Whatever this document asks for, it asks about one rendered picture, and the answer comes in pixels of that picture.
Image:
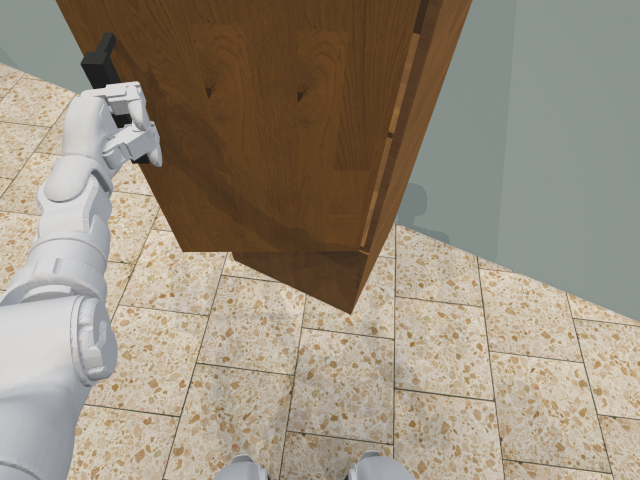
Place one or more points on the robot left upper arm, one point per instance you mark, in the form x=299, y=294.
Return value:
x=52, y=352

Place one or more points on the handle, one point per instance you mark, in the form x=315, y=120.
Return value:
x=100, y=71

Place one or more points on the right robot thigh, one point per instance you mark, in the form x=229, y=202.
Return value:
x=379, y=468

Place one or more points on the cupboard door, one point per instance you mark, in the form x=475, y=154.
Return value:
x=272, y=114

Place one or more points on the robot right shin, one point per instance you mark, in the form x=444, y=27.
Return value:
x=369, y=454

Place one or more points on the robot left hand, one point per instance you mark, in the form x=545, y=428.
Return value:
x=89, y=129

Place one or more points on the robot left forearm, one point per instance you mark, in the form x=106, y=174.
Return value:
x=69, y=253

